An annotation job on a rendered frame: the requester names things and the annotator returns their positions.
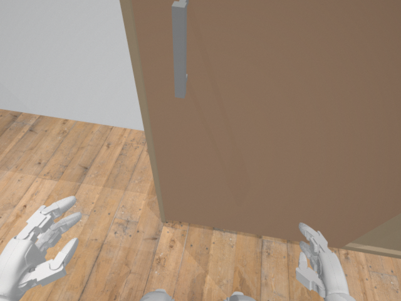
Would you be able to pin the right robot hand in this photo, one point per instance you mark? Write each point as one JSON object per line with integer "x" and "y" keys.
{"x": 330, "y": 277}

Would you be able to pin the handle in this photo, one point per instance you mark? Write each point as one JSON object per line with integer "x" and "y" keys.
{"x": 179, "y": 32}

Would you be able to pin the left robot hand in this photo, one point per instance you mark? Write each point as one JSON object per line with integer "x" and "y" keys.
{"x": 23, "y": 252}

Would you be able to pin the wardrobe door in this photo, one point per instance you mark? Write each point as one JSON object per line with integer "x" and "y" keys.
{"x": 387, "y": 235}
{"x": 292, "y": 114}

